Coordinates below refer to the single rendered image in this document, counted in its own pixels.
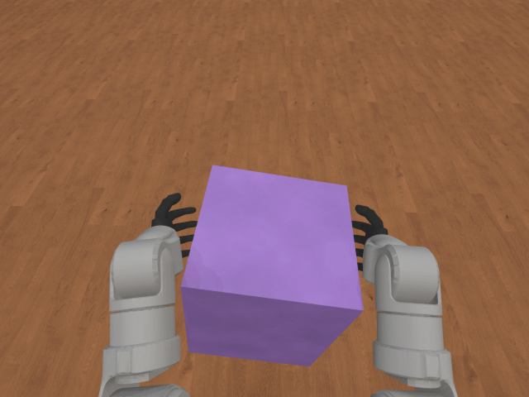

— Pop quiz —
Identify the carton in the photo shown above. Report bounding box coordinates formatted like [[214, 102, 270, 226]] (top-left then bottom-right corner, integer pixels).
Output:
[[181, 165, 364, 366]]

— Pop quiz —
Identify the robot left hand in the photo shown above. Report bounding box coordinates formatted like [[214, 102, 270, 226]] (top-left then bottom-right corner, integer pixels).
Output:
[[151, 193, 198, 258]]

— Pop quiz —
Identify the left robot forearm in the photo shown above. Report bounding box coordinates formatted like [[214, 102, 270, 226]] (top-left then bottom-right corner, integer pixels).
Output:
[[98, 226, 183, 397]]

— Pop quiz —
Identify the robot right hand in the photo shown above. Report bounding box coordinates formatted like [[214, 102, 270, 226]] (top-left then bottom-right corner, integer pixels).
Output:
[[352, 205, 388, 271]]

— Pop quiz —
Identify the right robot forearm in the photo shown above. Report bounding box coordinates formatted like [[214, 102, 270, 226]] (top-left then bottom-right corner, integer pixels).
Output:
[[362, 234, 458, 397]]

